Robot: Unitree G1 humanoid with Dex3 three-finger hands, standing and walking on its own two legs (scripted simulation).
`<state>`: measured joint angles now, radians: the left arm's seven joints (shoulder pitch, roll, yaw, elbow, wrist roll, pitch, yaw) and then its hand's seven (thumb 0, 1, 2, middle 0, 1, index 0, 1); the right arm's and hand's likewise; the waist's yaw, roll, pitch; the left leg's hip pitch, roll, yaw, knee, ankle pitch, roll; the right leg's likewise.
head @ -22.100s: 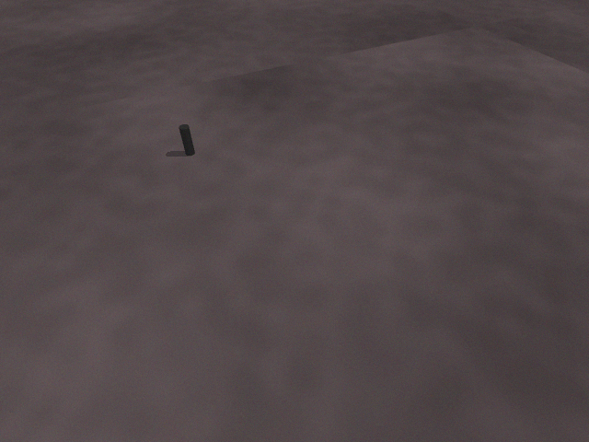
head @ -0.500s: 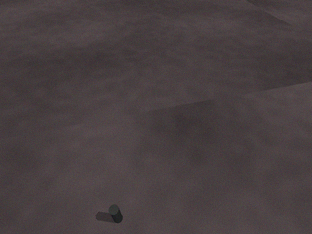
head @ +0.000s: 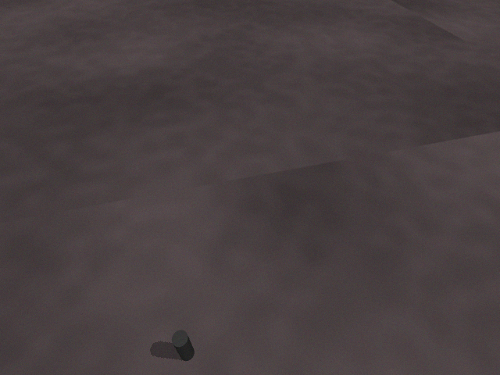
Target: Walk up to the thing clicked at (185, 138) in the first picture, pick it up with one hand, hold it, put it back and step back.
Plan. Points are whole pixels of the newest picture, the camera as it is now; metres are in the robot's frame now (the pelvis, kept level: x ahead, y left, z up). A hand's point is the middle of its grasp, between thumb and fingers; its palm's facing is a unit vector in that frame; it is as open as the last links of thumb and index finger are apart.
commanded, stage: walk up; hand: left
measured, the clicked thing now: (183, 346) +0.39 +0.22 -0.69
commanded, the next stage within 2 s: stand in 0.10 s
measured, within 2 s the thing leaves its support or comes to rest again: neither
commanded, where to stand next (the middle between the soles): +0.04 +0.02 m, yaw -1 degrees
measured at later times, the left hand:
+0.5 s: hand out of the picture +0.07 +0.25 -0.16, palm faces -0.02 -0.94 -0.34, open 7.4 cm
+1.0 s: hand out of the picture +0.10 +0.25 -0.16, palm faces -0.03 -0.94 -0.35, open 7.3 cm
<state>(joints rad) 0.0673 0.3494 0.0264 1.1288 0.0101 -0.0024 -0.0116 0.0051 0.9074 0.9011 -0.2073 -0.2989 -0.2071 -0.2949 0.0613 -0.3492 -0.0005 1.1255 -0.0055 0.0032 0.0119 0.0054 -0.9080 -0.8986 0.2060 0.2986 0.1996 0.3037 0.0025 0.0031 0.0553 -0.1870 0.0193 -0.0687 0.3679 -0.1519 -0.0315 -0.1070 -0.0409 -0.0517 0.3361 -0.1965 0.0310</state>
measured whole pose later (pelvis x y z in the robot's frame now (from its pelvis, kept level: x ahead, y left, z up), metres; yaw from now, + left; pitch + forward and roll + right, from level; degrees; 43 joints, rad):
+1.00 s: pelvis +0.02 +0.00 +0.00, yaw -1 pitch -2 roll +0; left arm 0.12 0.36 0.01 1.11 0.01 -0.01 -0.01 0.01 0.91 0.90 -0.21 -0.30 -0.21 -0.29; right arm 0.10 -0.35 0.01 1.11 -0.01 -0.01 0.01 0.01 -0.91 -0.90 0.21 0.30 0.20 0.30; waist 0.01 0.00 0.05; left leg -0.15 0.02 -0.05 0.35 -0.18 -0.03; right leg -0.08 -0.04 -0.04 0.33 -0.22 0.03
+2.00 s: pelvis +0.01 +0.00 +0.00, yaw -1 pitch -2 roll +0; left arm 0.13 0.36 0.01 1.11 0.01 -0.01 -0.01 0.01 0.91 0.90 -0.21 -0.30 -0.21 -0.30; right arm 0.12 -0.35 0.01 1.11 -0.01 0.00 0.01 0.01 -0.91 -0.90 0.21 0.30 0.20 0.30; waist 0.01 0.00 0.05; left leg -0.15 0.03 -0.04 0.35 -0.17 -0.03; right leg -0.08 -0.04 -0.03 0.33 -0.21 0.03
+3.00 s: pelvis +0.00 +0.01 -0.08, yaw -4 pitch +16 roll -2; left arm 0.16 0.37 0.31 0.66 0.03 0.09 -0.13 0.00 -0.39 0.05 -0.08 -0.04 -0.08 -0.03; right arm 0.22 -0.25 -0.04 0.62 0.01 -0.08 -0.03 0.01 -0.90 -0.89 0.21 0.30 0.20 0.30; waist -0.02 -0.01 -0.08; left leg -0.87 0.04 -0.04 1.06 -0.47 -0.03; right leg -0.80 -0.02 0.00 1.03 -0.50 0.04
